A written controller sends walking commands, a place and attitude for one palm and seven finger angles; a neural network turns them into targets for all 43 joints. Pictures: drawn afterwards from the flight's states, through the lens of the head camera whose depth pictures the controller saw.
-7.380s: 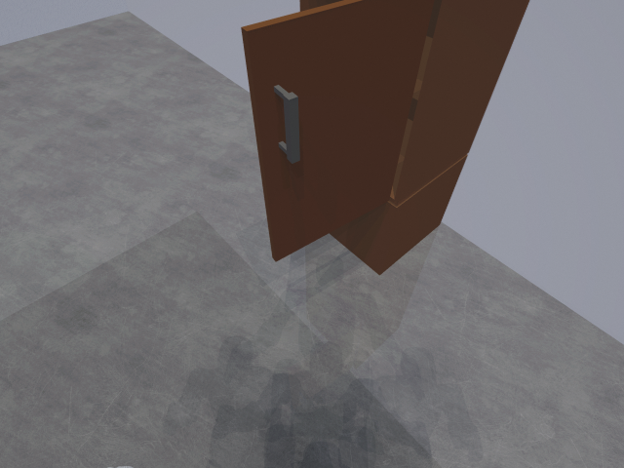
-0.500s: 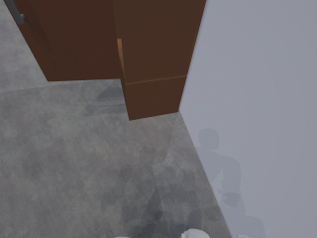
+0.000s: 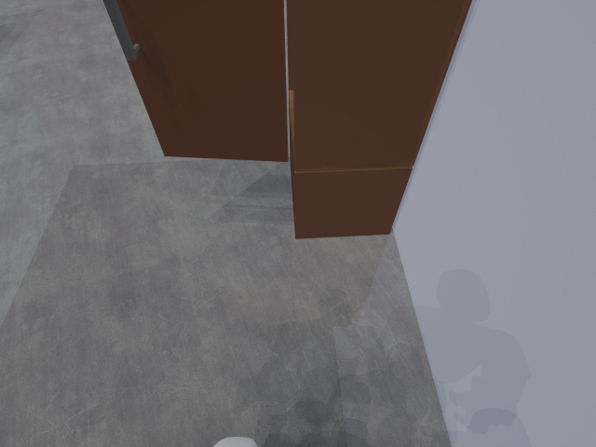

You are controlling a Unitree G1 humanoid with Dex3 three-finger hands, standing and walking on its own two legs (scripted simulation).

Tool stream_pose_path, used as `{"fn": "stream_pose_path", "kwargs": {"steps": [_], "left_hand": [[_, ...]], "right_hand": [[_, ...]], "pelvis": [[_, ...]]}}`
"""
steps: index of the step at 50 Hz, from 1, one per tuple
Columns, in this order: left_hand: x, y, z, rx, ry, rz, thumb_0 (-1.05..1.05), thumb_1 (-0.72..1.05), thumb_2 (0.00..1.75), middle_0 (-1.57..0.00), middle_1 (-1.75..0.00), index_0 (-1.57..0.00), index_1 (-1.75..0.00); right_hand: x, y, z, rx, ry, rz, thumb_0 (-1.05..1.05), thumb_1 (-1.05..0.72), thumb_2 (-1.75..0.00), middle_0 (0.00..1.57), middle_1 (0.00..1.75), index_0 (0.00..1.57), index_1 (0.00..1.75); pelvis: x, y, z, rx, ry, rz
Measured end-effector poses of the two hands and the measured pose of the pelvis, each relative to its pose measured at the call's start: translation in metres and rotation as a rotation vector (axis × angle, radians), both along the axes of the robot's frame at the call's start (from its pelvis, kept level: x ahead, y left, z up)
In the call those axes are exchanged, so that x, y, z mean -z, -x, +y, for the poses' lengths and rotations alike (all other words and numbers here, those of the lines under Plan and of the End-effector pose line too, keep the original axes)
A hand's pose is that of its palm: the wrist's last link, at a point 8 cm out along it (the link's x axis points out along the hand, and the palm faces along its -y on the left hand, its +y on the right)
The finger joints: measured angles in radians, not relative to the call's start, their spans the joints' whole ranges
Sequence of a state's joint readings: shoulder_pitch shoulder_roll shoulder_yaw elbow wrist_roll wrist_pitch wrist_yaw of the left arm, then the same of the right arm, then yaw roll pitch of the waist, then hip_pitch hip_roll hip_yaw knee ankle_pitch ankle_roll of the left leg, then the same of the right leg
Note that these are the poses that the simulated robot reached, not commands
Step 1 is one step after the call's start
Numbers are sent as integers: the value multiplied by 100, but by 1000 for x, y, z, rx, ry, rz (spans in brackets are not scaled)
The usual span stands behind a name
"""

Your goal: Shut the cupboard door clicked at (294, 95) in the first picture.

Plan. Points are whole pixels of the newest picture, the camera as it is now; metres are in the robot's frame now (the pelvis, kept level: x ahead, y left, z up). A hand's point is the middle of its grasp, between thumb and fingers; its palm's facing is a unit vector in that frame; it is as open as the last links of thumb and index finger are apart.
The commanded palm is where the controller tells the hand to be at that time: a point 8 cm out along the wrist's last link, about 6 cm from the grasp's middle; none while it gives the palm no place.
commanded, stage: take the last steps up to it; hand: left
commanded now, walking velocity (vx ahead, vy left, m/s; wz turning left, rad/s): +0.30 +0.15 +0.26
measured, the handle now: (124, 26) +0.93 +0.47 +0.08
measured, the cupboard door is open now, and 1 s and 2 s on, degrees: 83 83 83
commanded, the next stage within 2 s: come to a stop and stand still in 1.22 s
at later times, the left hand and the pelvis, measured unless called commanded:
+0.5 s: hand (150, 388) +0.21 +0.26 -0.16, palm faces +0.07 -0.98 -0.20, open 7.4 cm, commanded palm none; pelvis +0.12 +0.07 -0.01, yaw +4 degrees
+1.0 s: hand (128, 375) +0.23 +0.31 -0.17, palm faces +0.24 -0.95 -0.20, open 7.3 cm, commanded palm none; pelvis +0.31 +0.14 +0.00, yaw +8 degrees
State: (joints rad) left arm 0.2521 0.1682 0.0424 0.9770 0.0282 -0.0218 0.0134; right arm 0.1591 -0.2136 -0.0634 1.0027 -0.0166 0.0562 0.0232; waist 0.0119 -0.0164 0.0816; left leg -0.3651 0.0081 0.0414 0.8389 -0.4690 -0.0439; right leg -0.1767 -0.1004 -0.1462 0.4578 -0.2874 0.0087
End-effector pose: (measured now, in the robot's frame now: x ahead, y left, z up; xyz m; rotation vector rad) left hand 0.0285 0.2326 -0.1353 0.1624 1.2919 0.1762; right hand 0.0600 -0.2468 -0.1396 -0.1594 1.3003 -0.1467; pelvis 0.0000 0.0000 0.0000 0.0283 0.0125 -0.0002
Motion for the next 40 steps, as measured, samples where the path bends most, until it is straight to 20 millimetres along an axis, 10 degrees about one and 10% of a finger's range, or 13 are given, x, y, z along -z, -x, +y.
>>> {"fn": "stream_pose_path", "kwargs": {"steps": [7,11,30,34,40], "left_hand": [[25,49,41,-125,36,131,1,91,89,-21,-30,-20,-30],[24,37,63,-125,29,176,1,91,89,-20,-30,-20,-30],[2,-246,64,40,-3,-226,1,91,89,-20,-30,-19,-30],[-2,-256,62,-25,-3,-237,1,91,89,-20,-30,-20,-30],[-6,-227,81,-137,-24,-93,-1,95,89,-21,-30,-20,-30]], "right_hand": [[-5,-57,36,-113,44,-91,1,-91,-90,20,30,20,30],[-10,-64,55,-105,55,-117,1,-91,-90,20,30,20,30],[26,-15,99,42,-77,308,1,-90,-90,20,30,20,30],[24,-57,92,10,-66,318,1,-91,-90,20,30,20,30],[8,-170,92,-55,-37,160,1,-91,-90,20,30,20,30]], "pelvis": [[13,-20,33,-54,19,-2],[11,-35,49,-47,24,-9],[22,-165,63,-82,4,-25],[17,-191,63,-127,19,-44],[-1,-230,73,-135,18,-12]]}}
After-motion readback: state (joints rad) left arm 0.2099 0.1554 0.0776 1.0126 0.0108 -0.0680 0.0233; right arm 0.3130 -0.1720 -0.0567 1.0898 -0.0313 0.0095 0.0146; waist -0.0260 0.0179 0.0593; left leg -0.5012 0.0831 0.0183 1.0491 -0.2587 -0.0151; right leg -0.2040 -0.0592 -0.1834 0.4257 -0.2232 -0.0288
